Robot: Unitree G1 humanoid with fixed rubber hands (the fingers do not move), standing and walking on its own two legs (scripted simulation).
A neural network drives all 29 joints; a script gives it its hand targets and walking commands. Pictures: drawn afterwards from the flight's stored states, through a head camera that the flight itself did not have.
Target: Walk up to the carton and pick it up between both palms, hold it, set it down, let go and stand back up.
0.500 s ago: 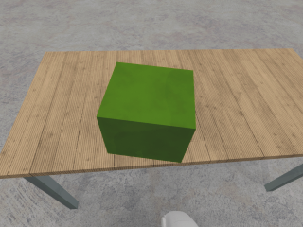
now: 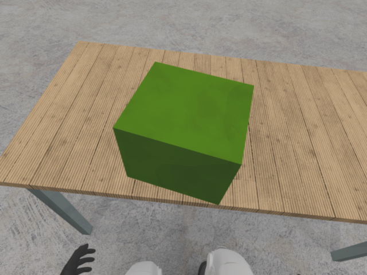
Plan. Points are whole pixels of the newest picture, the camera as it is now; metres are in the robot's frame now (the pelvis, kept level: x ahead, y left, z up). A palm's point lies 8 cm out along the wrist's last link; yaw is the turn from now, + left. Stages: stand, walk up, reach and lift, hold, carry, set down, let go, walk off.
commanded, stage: walk up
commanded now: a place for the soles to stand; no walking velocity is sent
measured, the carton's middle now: (186, 133) +0.41 -0.01 +0.04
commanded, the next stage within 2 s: none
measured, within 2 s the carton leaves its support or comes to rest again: neither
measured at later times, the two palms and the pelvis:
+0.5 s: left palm out of the picture +0.09 +0.28 -0.08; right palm out of the picture +0.06 -0.19 -0.11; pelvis +0.00 +0.04 +0.03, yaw -2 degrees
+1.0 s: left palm out of the picture +0.06 +0.31 -0.09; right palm out of the picture +0.04 -0.21 -0.07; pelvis +0.00 +0.05 +0.03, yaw -6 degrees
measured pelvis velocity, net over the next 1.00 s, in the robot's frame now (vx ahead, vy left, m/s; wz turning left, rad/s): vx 0.00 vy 0.05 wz -0.11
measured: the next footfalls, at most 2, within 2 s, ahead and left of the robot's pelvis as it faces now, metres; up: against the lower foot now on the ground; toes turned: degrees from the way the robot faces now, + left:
right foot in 0.38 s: +0.04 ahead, -0.07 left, +0.00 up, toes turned -7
left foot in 0.62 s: +0.06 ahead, +0.19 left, +0.00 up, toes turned -5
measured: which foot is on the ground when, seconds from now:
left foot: down 0.00-0.44, up 0.46-0.60, down 0.62-1.00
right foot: down 0.00-0.04, up 0.06-0.36, down 0.38-1.00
